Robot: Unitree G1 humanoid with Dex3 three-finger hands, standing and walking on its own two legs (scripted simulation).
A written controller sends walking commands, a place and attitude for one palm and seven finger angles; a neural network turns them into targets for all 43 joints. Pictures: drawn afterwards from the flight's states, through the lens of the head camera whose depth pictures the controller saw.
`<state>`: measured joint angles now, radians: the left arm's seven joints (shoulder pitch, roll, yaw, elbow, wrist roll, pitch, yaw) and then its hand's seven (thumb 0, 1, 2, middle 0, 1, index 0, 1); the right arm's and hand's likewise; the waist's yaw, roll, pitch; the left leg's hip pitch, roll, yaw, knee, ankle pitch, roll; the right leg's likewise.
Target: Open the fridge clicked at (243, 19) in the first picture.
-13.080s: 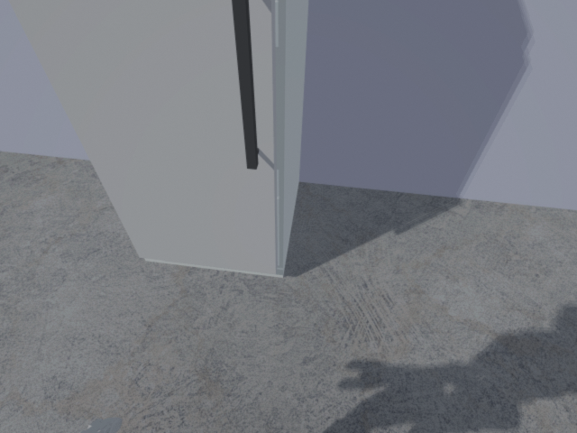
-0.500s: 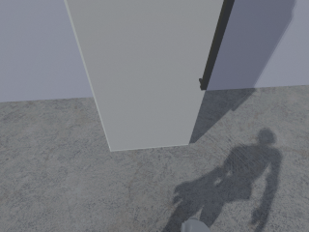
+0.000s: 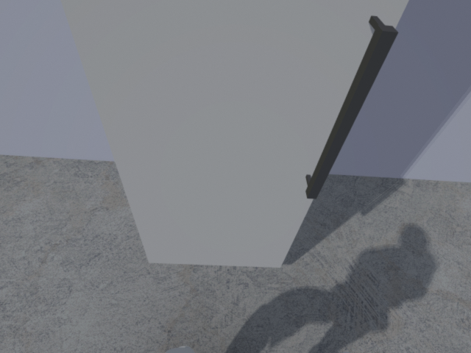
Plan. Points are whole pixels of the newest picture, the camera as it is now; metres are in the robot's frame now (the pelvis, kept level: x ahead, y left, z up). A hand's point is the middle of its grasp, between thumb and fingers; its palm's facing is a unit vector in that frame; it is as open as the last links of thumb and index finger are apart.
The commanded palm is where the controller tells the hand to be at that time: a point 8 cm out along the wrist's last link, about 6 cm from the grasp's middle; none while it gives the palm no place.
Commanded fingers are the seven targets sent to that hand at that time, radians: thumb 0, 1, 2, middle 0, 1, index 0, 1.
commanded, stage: come to a stop and stand still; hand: right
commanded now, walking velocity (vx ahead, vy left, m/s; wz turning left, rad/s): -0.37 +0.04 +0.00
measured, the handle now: (336, 126) +0.54 -0.16 +0.12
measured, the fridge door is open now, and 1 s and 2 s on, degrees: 0 0 0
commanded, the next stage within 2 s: look again from close up in 1.44 s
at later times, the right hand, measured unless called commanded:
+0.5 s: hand out of the picture +0.05 -0.26 -0.18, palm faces +0.08 +0.98 -0.19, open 7.3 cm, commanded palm none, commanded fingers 0.00 -0.90 -0.90 0.20 0.30 0.20 0.30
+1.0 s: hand out of the picture +0.00 -0.19 -0.16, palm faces +0.01 +0.97 -0.23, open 7.3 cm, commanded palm none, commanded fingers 0.00 -0.90 -0.90 0.20 0.30 0.20 0.30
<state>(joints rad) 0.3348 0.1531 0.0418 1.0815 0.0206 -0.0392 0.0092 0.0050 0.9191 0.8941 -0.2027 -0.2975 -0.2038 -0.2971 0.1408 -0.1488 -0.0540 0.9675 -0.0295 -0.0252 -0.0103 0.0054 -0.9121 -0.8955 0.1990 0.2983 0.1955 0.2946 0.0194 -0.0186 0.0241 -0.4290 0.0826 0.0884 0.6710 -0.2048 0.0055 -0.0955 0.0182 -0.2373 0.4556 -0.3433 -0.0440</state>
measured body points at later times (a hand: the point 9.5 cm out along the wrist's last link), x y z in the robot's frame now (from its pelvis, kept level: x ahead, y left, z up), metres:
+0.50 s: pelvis -0.01 -0.06 +0.00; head +0.01 -0.10 +0.45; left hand +0.04 +0.18 -0.13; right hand +0.04 -0.31 -0.16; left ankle +0.01 +0.09 -0.67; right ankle +0.01 -0.15 -0.73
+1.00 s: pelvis -0.05 -0.01 +0.01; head -0.04 +0.00 +0.46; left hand -0.10 +0.22 -0.16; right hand +0.00 -0.24 -0.15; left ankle -0.06 +0.11 -0.74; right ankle +0.01 -0.15 -0.73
